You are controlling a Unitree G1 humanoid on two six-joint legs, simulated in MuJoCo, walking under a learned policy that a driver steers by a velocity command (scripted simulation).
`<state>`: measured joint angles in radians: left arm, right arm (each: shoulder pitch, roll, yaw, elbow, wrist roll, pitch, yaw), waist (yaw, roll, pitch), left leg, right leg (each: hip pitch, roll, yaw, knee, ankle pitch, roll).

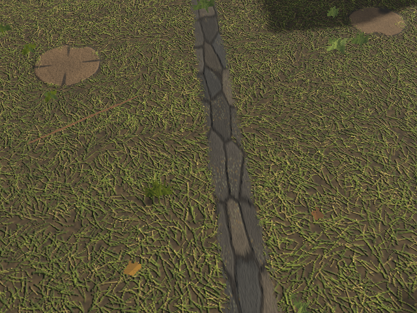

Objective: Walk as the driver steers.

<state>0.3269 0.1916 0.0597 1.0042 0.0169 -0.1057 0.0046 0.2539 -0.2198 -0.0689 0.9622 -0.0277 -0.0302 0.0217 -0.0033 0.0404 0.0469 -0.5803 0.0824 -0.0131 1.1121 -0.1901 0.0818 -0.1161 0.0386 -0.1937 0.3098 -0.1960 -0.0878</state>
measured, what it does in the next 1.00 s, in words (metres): walks ahead, turning left: left foot, then right foot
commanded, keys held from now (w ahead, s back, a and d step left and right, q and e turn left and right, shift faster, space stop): w+q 0.74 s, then w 0.12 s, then no key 0.14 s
